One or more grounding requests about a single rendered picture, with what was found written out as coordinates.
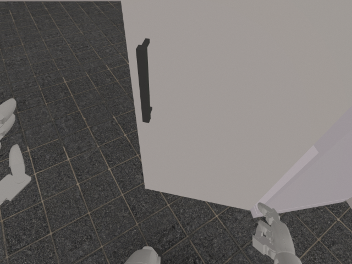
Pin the left robot thigh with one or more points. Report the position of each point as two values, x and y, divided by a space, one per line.
144 256

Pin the right robot hand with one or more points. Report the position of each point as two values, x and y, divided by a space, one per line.
278 238

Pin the handle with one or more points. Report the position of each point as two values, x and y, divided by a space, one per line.
143 73

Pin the robot left shin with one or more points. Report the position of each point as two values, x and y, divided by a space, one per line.
150 248

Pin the left robot hand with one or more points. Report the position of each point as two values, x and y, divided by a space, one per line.
13 184

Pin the robot right forearm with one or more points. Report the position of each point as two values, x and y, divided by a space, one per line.
286 258

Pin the fridge door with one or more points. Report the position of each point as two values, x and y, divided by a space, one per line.
240 90

